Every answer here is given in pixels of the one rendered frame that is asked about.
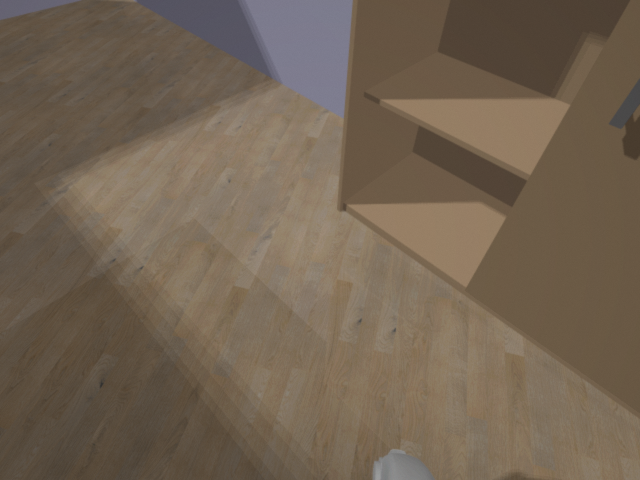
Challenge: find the robot right thigh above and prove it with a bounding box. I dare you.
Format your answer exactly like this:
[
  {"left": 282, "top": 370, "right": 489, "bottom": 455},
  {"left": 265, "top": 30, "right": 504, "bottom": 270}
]
[{"left": 372, "top": 453, "right": 435, "bottom": 480}]

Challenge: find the handle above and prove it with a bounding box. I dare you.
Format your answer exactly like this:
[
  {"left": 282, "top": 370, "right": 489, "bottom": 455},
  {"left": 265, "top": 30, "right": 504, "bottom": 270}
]
[{"left": 609, "top": 78, "right": 640, "bottom": 129}]

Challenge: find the wardrobe door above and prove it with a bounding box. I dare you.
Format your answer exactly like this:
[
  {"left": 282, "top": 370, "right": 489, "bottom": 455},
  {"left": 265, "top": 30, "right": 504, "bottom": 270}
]
[{"left": 465, "top": 0, "right": 640, "bottom": 413}]

